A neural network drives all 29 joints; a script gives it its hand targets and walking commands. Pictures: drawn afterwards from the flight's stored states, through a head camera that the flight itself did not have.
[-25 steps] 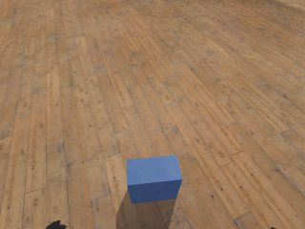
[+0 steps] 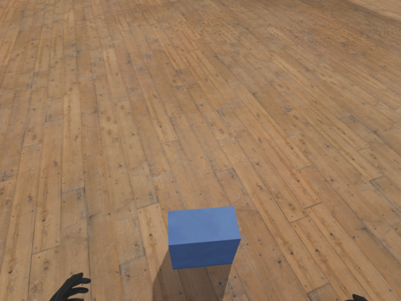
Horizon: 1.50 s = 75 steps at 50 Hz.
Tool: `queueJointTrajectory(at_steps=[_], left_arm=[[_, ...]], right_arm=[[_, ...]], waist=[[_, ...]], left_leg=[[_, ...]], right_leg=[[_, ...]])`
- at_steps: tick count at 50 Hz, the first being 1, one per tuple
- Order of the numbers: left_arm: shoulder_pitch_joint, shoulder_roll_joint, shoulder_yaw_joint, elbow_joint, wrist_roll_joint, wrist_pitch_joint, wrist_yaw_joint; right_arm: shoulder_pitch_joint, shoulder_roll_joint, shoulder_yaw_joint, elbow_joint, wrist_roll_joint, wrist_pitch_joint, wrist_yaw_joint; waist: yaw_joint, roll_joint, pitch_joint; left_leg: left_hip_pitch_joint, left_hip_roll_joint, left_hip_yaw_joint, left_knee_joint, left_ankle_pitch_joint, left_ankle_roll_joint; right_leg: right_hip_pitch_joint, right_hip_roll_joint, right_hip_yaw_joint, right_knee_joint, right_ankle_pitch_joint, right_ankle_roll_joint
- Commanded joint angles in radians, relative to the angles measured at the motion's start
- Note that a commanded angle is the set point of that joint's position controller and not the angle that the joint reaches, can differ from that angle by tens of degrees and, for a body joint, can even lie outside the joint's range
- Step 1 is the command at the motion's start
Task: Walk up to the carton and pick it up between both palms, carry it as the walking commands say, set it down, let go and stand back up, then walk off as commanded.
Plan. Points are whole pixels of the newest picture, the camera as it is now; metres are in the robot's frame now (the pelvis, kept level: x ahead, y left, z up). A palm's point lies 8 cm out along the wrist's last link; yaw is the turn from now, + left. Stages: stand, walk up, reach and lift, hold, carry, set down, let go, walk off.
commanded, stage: walk up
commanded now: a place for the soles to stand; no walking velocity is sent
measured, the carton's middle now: (202, 239) +0.50 +0.00 -0.59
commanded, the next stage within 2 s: none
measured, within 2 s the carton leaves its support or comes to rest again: neither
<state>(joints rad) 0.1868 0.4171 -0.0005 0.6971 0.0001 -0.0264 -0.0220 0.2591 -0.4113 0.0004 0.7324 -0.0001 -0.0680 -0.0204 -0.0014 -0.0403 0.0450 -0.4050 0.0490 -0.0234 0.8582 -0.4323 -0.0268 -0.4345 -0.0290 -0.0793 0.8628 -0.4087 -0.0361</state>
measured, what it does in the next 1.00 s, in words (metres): steps on the spot: left foot, then right foot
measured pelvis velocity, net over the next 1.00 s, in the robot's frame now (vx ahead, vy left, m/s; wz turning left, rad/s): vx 0.08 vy -0.04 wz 0.07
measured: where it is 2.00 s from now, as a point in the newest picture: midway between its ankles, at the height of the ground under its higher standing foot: outside the picture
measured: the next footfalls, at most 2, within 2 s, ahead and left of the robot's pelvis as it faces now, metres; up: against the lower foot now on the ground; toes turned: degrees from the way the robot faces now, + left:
left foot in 0.68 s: +0.19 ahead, +0.09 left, +0.00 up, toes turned +1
right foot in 0.84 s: +0.14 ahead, -0.15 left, +0.00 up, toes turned +3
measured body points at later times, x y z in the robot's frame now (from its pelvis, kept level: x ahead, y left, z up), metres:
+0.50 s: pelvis +0.07 -0.03 +0.00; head +0.09 -0.02 +0.45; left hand +0.19 +0.29 -0.09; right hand +0.14 -0.35 -0.09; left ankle +0.05 +0.13 -0.66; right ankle +0.07 -0.12 -0.70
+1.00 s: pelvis +0.08 -0.04 -0.01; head +0.10 -0.04 +0.44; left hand +0.15 +0.28 -0.10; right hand +0.22 -0.35 -0.10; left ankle +0.16 +0.10 -0.69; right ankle +0.10 -0.15 -0.70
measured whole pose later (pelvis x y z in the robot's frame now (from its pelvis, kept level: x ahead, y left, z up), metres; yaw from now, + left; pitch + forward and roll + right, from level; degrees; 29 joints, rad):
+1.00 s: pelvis +0.08 -0.04 -0.01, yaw +4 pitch -4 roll +1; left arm 0.29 0.44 0.00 0.72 0.00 -0.02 0.00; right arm 0.22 -0.43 0.00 0.75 0.00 -0.01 -0.01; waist 0.00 -0.02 0.11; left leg -0.49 0.03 0.05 0.87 -0.38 0.03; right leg -0.38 -0.02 0.00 0.92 -0.48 -0.02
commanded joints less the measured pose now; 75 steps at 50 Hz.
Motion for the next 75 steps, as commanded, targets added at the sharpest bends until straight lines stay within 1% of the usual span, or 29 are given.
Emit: queueJointTrajectory(at_steps=[1, 2, 3, 5, 9, 11, 13, 15, 18, 19, 20, 22, 25, 26, 30, 31, 32, 33, 34, 40, 41, 43, 44, 48, 51, 54, 57, 67, 75], left_arm=[[-0.085, 0.207, 0.094, 0.003, 0.009, -0.017, 0.005], [-0.073, 0.219, 0.103, 0.003, 0.016, -0.014, 0.005], [-0.027, 0.275, 0.136, -0.035, 0.046, -0.017, -0.028], [0.031, 0.288, 0.15, -0.036, 0.05, -0.01, -0.045], [-0.005, 0.256, 0.145, -0.032, 0.052, -0.014, -0.044], [-0.094, 0.21, 0.131, -0.071, 0.04, -0.015, -0.045], [-0.148, 0.21, 0.128, -0.115, 0.032, -0.013, -0.029], [-0.11, 0.192, 0.115, -0.117, 0.031, -0.033, -0.024], [0.16, 0.211, 0.137, -0.034, 0.021, -0.042, -0.028], [0.232, 0.316, 0.165, 0.002, 0.028, -0.049, -0.015], [0.22, 0.393, 0.165, -0.014, 0.019, -0.045, -0.002], [0.191, 0.33, 0.151, -0.011, 0.013, -0.034, -0.001], [0.159, 0.311, 0.137, -0.024, 0.008, -0.033, 0.025], [0.105, 0.296, 0.118, -0.02, 0.013, -0.033, 0.023], [0.004, 0.256, 0.087, -0.047, -0.006, -0.034, 0.019], [0.012, 0.217, 0.075, -0.045, -0.01, -0.027, 0.02], [0.053, 0.16, 0.071, -0.061, -0.028, -0.026, 0.025], [0.041, 0.19, 0.08, -0.074, -0.031, -0.014, 0.032], [0.059, 0.23, 0.099, -0.062, -0.022, 0.002, 0.04], [0.28, 0.224, 0.118, 0.073, -0.002, 0.002, 0.033], [0.301, 0.232, 0.116, 0.086, 0.004, -0.007, 0.035], [0.19, 0.354, 0.129, 0.044, 0.022, -0.018, 0.047], [0.065, 0.384, 0.132, 0.022, 0.031, -0.023, 0.054], [0.007, 0.254, 0.08, 0.011, 0.013, -0.049, 0.05], [0.047, 0.225, 0.077, 0.019, 0.006, -0.045, 0.047], [0.031, 0.251, 0.085, 0.047, 0.01, -0.032, 0.042], [0.019, 0.248, 0.082, 0.05, 0.013, -0.035, 0.037], [0.011, 0.231, 0.079, 0.068, 0.006, -0.039, 0.039], [0.055, 0.216, 0.072, 0.093, 0.003, -0.026, 0.041]], right_arm=[[-0.028, -0.255, -0.084, -0.005, -0.013, -0.027, -0.016], [-0.042, -0.258, -0.083, -0.011, -0.013, -0.026, -0.017], [0.094, -0.312, -0.123, 0.0, -0.013, -0.042, -0.011], [0.122, -0.34, -0.135, 0.005, -0.014, -0.05, -0.013], [0.183, -0.284, -0.125, -0.01, -0.018, -0.071, -0.017], [0.289, -0.351, -0.139, 0.019, -0.021, -0.076, -0.019], [0.307, -0.393, -0.149, 0.028, -0.013, -0.066, -0.024], [0.263, -0.406, -0.154, 0.008, -0.012, -0.056, -0.036], [0.04, -0.331, -0.111, -0.058, -0.001, -0.052, -0.026], [0.019, -0.23, -0.074, -0.09, 0.015, -0.048, -0.017], [0.02, -0.21, -0.066, -0.11, 0.018, -0.053, -0.032], [0.032, -0.273, -0.073, -0.074, 0.006, -0.045, -0.04], [0.123, -0.233, -0.082, -0.055, 0.011, -0.04, -0.021], [0.106, -0.223, -0.079, -0.057, 0.014, -0.043, -0.02], [0.177, -0.204, -0.09, 0.018, 0.0, -0.033, -0.019], [0.222, -0.225, -0.101, 0.029, -0.01, -0.029, -0.026], [0.189, -0.3, -0.122, 0.008, -0.028, -0.028, -0.032], [0.13, -0.307, -0.113, -0.014, -0.014, -0.02, -0.03], [0.092, -0.322, -0.107, -0.013, 0.001, -0.017, -0.028], [-0.142, -0.312, -0.106, -0.051, -0.011, 0.03, -0.007], [-0.112, -0.275, -0.102, -0.035, -0.011, 0.032, 0.001], [-0.082, -0.221, -0.092, -0.04, -0.008, 0.053, -0.001], [-0.121, -0.262, -0.11, -0.041, -0.006, 0.053, -0.004], [-0.037, -0.205, -0.11, 0.024, -0.016, 0.028, 0.016], [-0.08, -0.229, -0.098, 0.013, -0.012, 0.01, 0.017], [-0.115, -0.244, -0.1, 0.017, -0.008, 0.03, 0.021], [-0.134, -0.244, -0.096, 0.013, -0.013, 0.027, 0.02], [-0.142, -0.212, -0.082, 0.02, -0.009, 0.016, 0.018], [-0.17, -0.231, -0.088, 0.01, -0.013, 0.014, 0.016]], waist=[[0.008, 0.135, -0.074], [0.017, 0.087, -0.095], [0.019, 0.033, -0.079], [0.027, 0.083, -0.027], [-0.01, 0.061, 0.025], [-0.084, 0.243, -0.046], [-0.096, 0.184, 0.06], [-0.067, 0.144, 0.028], [0.128, 0.113, 0.003], [0.175, -0.166, -0.012], [0.14, -0.283, 0.034], [0.091, -0.006, 0.005], [0.044, -0.034, -0.043], [0.025, -0.077, -0.038], [-0.049, 0.019, -0.087], [-0.082, 0.073, -0.169], [-0.069, 0.27, -0.174], [-0.072, 0.253, -0.19], [-0.056, 0.178, -0.144], [0.07, 0.242, -0.057], [0.063, 0.185, -0.052], [0.024, -0.105, 0.041], [0.024, -0.015, 0.099], [-0.048, 0.027, 0.005], [-0.022, 0.086, -0.111], [-0.015, 0.084, -0.007], [-0.004, 0.092, 0.067], [0.003, 0.126, -0.027], [0.017, 0.185, -0.068]], left_leg=[[-0.026, 0.059, -0.115, -0.181, 0.254, 0.133], [-0.028, 0.055, -0.114, -0.171, 0.245, 0.122], [-0.086, 0.042, -0.152, -0.164, -0.116, 0.149], [-0.164, 0.007, -0.149, -0.183, -0.363, 0.146], [-0.067, 0.025, -0.118, -0.168, -0.161, 0.142], [0.281, 0.153, -0.416, -0.339, -0.036, 0.222], [0.421, 0.313, -0.737, -0.384, 0.266, 0.354], [0.37, 0.311, -0.583, -0.293, 0.414, 0.344], [-0.092, 0.171, -0.216, -0.084, 0.442, 0.18], [-0.349, -0.007, -0.012, 0.252, 0.338, 0.078], [-0.54, -0.103, 0.094, 0.376, -0.099, 0.037], [-0.46, -0.025, 0.002, 0.382, -0.148, 0.062], [-0.309, 0.007, 0.032, 0.223, -0.082, 0.044], [-0.212, 0.002, 0.058, 0.166, -0.074, 0.052], [0.182, -0.05, 0.139, -0.136, 0.306, 0.076], [0.292, -0.031, 0.081, -0.198, 0.354, 0.115], [0.35, 0.127, -0.169, -0.284, 0.429, 0.195], [0.304, 0.306, -0.456, -0.391, 0.405, 0.339], [0.244, 0.351, -0.45, -0.383, 0.357, 0.38], [-0.205, 0.207, -0.173, -0.354, -0.127, 0.209], [-0.241, 0.177, -0.147, -0.283, -0.223, 0.174], [-0.249, -0.009, 0.028, 0.073, -0.159, 0.05], [-0.217, 0.01, -0.019, 0.12, -0.115, 0.044], [0.089, -0.01, 0.016, -0.089, 0.135, 0.09], [0.164, 0.06, -0.082, -0.13, 0.294, 0.13], [0.063, 0.042, -0.093, -0.216, -0.076, 0.108], [-0.029, 0.065, -0.133, -0.277, -0.163, 0.105], [0.036, 0.08, -0.118, -0.236, 0.184, 0.124], [0.08, 0.134, -0.153, -0.307, 0.165, 0.159]], right_leg=[[0.08, -0.106, 0.174, -0.228, 0.057, -0.058], [0.126, -0.109, 0.189, -0.249, 0.067, -0.057], [0.12, -0.111, 0.251, -0.23, -0.352, -0.098], [0.103, -0.138, 0.343, -0.246, -0.606, -0.12], [0.001, -0.153, 0.289, -0.214, -0.371, -0.116], [-0.254, -0.014, 0.092, 0.063, -0.114, -0.021], [-0.495, -0.004, 0.135, 0.148, -0.251, 0.001], [-0.372, -0.039, 0.143, 0.031, -0.232, 0.016], [0.192, 0.021, 0.068, -0.224, 0.013, -0.018], [0.405, -0.153, 0.419, -0.45, -0.114, -0.054], [0.468, -0.346, 0.723, -0.529, 0.212, -0.174], [0.475, -0.338, 0.561, -0.309, 0.796, -0.228], [0.418, -0.266, 0.337, -0.259, 0.977, -0.154], [0.269, -0.251, 0.308, -0.282, 0.894, -0.194], [0.062, -0.162, 0.121, -0.139, 0.742, -0.107], [0.019, -0.13, 0.093, -0.015, 0.609, -0.064], [-0.079, -0.025, 0.021, 0.187, 0.449, 0.002], [-0.107, 0.042, 0.091, 0.307, -0.063, 0.016], [-0.095, -0.008, 0.155, 0.343, -0.244, 0.006], [0.26, 0.011, 0.034, -0.023, -0.048, -0.013], [0.293, 0.003, 0.099, -0.127, -0.074, -0.027], [0.022, -0.252, 0.657, -0.537, -0.479, -0.102], [-0.118, -0.337, 0.75, -0.57, -0.479, -0.158], [-0.074, -0.15, 0.359, -0.284, 0.207, -0.093], [-0.008, -0.1, 0.288, -0.216, 0.175, -0.053], [-0.066, -0.1, 0.31, -0.329, -0.216, -0.062], [-0.069, -0.077, 0.271, -0.333, -0.29, -0.062], [0.046, -0.067, 0.226, -0.261, 0.056, -0.058], [0.086, -0.011, 0.125, -0.202, 0.067, -0.027]])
